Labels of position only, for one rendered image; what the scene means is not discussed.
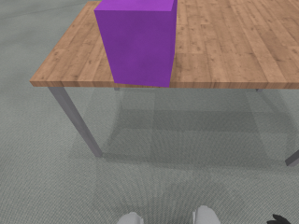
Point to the carton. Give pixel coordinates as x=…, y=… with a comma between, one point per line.
x=139, y=38

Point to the robot thigh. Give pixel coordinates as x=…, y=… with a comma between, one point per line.
x=204, y=215
x=131, y=219

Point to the table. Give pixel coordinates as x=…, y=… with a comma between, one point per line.
x=220, y=44

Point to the robot right hand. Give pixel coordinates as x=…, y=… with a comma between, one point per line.
x=278, y=220

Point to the right robot thigh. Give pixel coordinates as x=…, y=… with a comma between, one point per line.
x=204, y=215

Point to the left robot thigh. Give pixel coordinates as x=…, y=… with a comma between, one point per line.
x=131, y=219

